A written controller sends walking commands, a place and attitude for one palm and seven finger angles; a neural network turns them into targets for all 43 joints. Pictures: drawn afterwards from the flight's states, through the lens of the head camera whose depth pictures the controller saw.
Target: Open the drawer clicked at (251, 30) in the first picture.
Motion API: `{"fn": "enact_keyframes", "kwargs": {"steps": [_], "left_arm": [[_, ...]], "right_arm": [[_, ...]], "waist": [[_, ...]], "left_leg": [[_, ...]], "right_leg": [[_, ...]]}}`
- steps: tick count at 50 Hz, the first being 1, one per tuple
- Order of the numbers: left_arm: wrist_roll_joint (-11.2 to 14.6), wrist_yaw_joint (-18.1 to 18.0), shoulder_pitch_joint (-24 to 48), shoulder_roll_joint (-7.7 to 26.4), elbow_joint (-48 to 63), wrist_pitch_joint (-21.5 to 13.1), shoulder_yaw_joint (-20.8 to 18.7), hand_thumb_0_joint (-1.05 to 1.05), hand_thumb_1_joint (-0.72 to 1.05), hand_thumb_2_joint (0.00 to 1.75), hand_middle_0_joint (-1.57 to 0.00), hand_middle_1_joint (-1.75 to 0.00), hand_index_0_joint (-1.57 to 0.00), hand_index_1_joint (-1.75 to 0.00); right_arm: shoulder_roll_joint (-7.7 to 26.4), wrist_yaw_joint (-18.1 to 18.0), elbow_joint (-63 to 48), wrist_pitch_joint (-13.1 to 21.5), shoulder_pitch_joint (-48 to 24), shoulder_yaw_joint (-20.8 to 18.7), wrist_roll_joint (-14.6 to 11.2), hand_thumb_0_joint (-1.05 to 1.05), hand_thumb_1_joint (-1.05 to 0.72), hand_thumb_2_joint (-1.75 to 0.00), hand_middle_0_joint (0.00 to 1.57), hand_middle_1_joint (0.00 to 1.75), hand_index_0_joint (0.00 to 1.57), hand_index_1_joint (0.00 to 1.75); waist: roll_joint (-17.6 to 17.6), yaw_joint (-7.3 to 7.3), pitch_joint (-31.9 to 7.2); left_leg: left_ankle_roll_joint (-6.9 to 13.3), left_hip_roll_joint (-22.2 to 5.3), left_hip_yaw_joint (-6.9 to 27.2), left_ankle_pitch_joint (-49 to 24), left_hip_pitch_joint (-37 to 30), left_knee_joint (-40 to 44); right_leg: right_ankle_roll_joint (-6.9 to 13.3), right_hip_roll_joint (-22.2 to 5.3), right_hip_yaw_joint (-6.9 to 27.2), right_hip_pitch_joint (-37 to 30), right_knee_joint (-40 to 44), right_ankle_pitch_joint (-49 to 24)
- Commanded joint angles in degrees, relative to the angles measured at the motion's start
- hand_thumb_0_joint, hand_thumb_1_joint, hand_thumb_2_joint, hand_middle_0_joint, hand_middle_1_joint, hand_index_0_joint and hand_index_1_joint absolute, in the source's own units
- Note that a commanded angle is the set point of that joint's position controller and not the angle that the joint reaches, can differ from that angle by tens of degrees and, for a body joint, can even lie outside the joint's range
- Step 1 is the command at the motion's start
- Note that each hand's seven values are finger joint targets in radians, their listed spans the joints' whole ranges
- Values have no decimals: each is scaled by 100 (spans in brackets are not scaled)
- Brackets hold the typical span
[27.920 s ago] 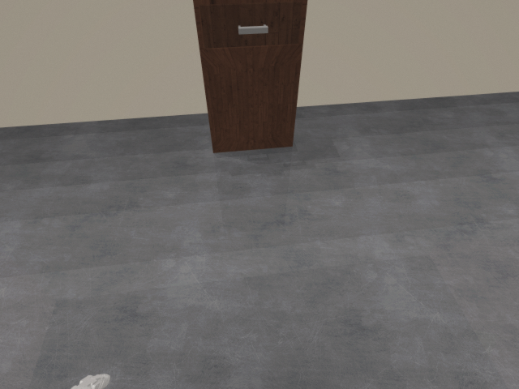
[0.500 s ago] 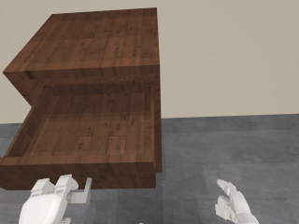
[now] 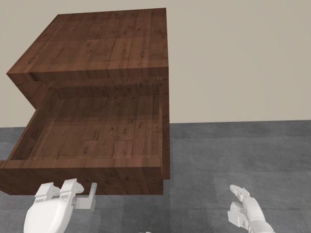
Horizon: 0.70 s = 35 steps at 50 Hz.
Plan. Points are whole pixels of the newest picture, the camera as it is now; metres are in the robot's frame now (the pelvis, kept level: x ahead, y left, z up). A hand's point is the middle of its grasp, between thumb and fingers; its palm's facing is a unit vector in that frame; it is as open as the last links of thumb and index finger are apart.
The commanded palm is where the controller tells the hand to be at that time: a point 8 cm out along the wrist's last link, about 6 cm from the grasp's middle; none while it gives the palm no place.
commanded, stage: lift the hand off the handle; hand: left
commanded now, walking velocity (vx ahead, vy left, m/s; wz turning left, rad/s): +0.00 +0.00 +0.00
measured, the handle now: (68, 195) +0.19 +0.25 +0.02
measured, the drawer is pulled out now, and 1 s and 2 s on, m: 0.30 0.29 0.29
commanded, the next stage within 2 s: draw the hand back to the body in 1.32 s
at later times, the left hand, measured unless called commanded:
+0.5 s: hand (55, 212) +0.15 +0.24 +0.05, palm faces +0.01 -0.11 -0.99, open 13.3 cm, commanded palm +0.13 +0.24 +0.12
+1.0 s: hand (38, 198) +0.16 +0.25 +0.11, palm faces +0.06 -0.13 -0.99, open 13.3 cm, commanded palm +0.13 +0.24 +0.19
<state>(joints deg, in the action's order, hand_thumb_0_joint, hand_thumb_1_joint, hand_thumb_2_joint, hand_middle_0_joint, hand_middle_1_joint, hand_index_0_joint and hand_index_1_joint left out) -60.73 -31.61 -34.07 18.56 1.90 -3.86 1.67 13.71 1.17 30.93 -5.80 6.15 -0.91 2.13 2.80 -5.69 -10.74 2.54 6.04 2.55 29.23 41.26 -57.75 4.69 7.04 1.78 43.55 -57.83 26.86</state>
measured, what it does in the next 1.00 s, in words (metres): stands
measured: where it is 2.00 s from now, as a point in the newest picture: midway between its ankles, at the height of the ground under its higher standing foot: outside the picture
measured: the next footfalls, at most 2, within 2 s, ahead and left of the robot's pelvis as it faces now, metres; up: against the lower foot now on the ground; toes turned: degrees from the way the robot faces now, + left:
none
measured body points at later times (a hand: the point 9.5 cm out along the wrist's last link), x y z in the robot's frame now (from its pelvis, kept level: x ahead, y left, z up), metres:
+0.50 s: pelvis +0.01 +0.01 +0.02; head +0.02 -0.02 +0.47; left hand +0.14 +0.25 +0.10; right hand +0.23 -0.20 -0.06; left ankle -0.01 +0.10 -0.67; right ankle +0.01 -0.07 -0.67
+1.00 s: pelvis +0.02 +0.02 +0.04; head +0.01 -0.02 +0.49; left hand +0.15 +0.25 +0.17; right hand +0.25 -0.17 -0.04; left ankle -0.01 +0.10 -0.67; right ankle +0.01 -0.07 -0.67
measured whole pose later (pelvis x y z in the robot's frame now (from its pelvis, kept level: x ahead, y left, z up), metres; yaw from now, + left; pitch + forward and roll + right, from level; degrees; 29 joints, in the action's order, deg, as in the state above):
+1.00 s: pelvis +0.02 +0.02 +0.04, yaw -1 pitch +4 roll -1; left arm -53.1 -15.9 -40.4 25.3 25.7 2.6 2.6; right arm 14.2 2.0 28.0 -5.7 8.5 1.2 -0.2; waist 5.9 -7.6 -7.6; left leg 4.1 5.3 2.9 24.2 22.6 -42.7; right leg 3.1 6.8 3.6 24.0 -41.0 21.2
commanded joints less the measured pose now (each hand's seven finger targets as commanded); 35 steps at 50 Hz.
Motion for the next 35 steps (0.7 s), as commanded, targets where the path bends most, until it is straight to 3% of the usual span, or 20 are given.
{"fn": "enact_keyframes", "kwargs": {"steps": [1, 5, 6, 9, 13, 18, 22, 26, 32, 33, 35], "left_arm": [[5, -102, 53, 749, 902, 77, -366, 0, -50, 30, -30, -120, -30, -120], [23, -95, 185, 931, 1559, 163, -397, 0, -50, 30, -30, -120, -30, -120], [51, -64, 218, 863, 1662, 184, -301, 0, -50, 30, -30, -120, -30, -120], [140, -1, 168, 1078, 1816, 203, -518, 0, -50, 30, -30, -120, -30, -120], [166, 117, 220, 893, 1946, 282, -285, 0, -50, 30, -30, -120, -30, -120], [279, 225, 103, 1156, 2228, 296, -599, 0, -50, 30, -30, -120, -30, -120], [335, 296, 18, 1228, 2542, 252, -668, 0, -50, 30, -30, -120, -30, -120], [441, 421, 58, 1147, 2724, 310, -579, 0, -50, 30, -30, -120, -30, -120], [537, 596, -181, 1394, 3062, 378, -811, 0, -50, 30, -30, -120, -30, -120], [559, 645, -216, 1270, 3113, 395, -681, 0, -50, 30, -30, -120, -30, -120], [588, 728, -59, 1368, 3231, 425, -742, 0, -50, 30, -30, -120, -30, -120]], "right_arm": [[508, -62, -1004, 301, -716, -153, -21, 0, -90, -90, 20, 30, 20, 30], [514, -39, -1098, 295, -740, -123, -6, 0, -90, -90, 20, 30, 20, 30], [506, -49, -1098, 304, -731, -131, -22, 0, -90, -90, 20, 30, 20, 30], [519, -58, -1116, 313, -731, -93, -41, 0, -90, -90, 20, 30, 20, 30], [491, -5, -1118, 331, -762, -88, -61, 0, -90, -90, 20, 30, 20, 30], [482, -28, -1165, 350, -780, -91, -87, 0, -90, -90, 20, 30, 20, 30], [500, 8, -1171, 371, -781, -84, -90, 0, -90, -90, 20, 30, 20, 30], [523, 43, -1165, 374, -773, -90, -118, 0, -90, -90, 20, 30, 20, 30], [526, 43, -1229, 358, -775, -66, -143, 0, -90, -90, 20, 30, 20, 30], [513, 46, -1250, 352, -793, -65, -152, 0, -90, -90, 20, 30, 20, 30], [527, 48, -1250, 350, -800, -31, -166, 0, -90, -90, 20, 30, 20, 30]], "waist": [[-465, 190, -586], [-203, 118, -805], [-187, 168, -793], [-264, 163, -704], [-75, 183, -346], [-181, 99, -431], [100, 61, -458], [50, 134, -318], [-139, 33, -374], [-140, 60, -268], [-13, 58, -194]], "left_leg": [[34, -204, 40, -1226, -447, 700], [27, -216, 47, -1302, -878, 873], [49, -227, 37, -1334, -947, 885], [43, -245, 74, -1364, -1015, 1002], [34, -283, 94, -1298, -1171, 1181], [56, -284, 60, -1333, -1292, 1303], [10, -329, 98, -1568, -1554, 1407], [13, -372, 137, -1684, -1645, 1494], [6, -404, 111, -1901, -1769, 1609], [17, -410, 106, -1894, -1807, 1629], [-3, -439, 135, -1867, -1919, 1707]], "right_leg": [[-96, -422, 547, -824, 1179, -1506], [-59, -419, 510, -885, 1313, -1193], [-68, -422, 478, -925, 1362, -1239], [-61, -418, 507, -1049, 1475, -1236], [-61, -420, 423, -941, 1614, -993], [-81, -441, 521, -1281, 1786, -1073], [-40, -424, 477, -1260, 1788, -1154], [-63, -428, 402, -1306, 1852, -1264], [-93, -471, 494, -1632, 2004, -1598], [-107, -477, 475, -1611, 2050, -1596], [-90, -487, 514, -1568, 2132, -1442]]}}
